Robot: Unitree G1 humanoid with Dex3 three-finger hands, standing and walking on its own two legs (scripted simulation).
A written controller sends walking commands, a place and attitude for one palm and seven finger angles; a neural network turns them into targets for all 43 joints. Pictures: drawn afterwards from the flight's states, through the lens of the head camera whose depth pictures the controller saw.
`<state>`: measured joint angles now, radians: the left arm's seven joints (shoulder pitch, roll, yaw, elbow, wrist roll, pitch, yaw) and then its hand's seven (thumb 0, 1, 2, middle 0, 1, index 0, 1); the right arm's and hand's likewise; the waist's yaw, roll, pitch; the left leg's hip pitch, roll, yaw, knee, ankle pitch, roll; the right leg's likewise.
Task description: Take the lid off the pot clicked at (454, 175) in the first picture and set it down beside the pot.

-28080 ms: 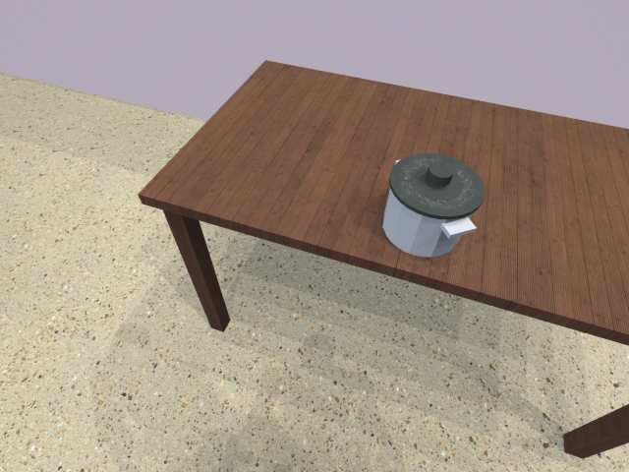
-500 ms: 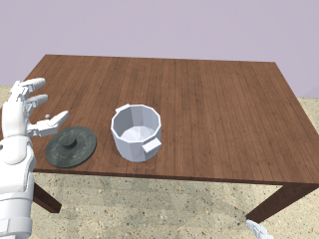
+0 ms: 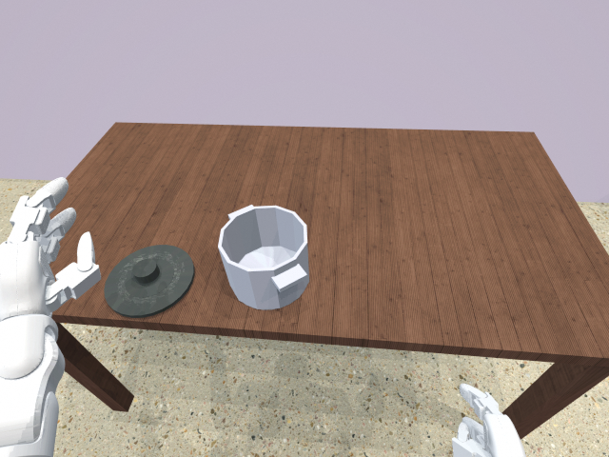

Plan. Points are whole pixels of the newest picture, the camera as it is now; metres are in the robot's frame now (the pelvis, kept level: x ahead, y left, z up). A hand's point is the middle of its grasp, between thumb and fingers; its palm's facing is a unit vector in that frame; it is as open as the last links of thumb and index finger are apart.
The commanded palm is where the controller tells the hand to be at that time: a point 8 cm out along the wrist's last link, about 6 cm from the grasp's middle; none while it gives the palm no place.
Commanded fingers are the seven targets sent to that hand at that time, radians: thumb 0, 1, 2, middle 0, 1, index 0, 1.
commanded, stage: draw the hand back to the body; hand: left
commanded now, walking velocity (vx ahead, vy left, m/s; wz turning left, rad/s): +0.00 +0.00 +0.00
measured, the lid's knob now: (146, 271) +0.44 +0.35 -0.07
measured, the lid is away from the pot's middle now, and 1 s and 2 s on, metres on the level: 0.23 0.23 0.23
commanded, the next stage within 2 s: step back with the hand held close in 0.84 s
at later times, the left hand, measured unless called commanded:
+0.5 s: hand (56, 325) +0.20 +0.26 +0.16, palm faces +0.38 -0.86 -0.33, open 7.5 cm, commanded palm +0.14 +0.30 +0.17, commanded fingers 0.00 0.90 0.90 -0.20 -0.30 -0.20 -0.30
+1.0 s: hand (18, 347) +0.17 +0.28 +0.17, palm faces +0.38 -0.85 -0.38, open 7.5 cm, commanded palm +0.12 +0.32 +0.17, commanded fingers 0.00 0.90 0.90 -0.20 -0.30 -0.20 -0.30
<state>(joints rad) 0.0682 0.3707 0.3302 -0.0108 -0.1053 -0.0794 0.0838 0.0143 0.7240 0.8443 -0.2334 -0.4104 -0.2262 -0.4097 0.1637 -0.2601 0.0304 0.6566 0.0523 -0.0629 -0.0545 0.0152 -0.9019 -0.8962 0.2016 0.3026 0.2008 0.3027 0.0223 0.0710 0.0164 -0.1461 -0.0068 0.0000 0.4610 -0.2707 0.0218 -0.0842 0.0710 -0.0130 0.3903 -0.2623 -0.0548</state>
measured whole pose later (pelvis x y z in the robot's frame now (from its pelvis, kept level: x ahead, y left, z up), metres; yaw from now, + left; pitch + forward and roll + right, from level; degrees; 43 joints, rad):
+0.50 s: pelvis -0.01 +0.02 +0.00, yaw +0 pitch -4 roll -1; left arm 0.39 0.34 0.30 -0.34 -0.10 -0.11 0.08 0.02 0.89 0.90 -0.21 -0.30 -0.20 -0.30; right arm 0.18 -0.25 0.02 0.65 0.03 -0.10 -0.05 0.02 -0.90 -0.90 0.20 0.30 0.20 0.30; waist 0.04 0.07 0.02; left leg -0.12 -0.02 0.01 0.45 -0.26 0.05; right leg -0.06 0.05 0.00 0.37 -0.24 -0.03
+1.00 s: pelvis -0.01 +0.04 +0.00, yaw -1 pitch -4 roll -2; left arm 0.53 0.36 0.31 -0.51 -0.08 -0.11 0.09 0.02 0.89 0.90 -0.21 -0.30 -0.21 -0.30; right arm 0.18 -0.22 0.04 0.61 0.02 -0.09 -0.05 0.02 -0.90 -0.90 0.20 0.30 0.20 0.30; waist 0.06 0.05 0.01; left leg -0.14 -0.04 0.03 0.48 -0.27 0.08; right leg -0.08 0.03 0.01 0.40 -0.25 0.00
